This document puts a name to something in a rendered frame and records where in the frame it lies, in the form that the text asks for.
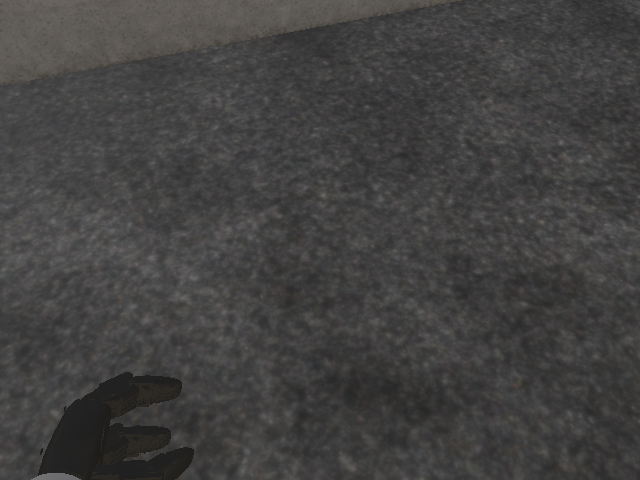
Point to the left robot hand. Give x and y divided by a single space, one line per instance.
85 446

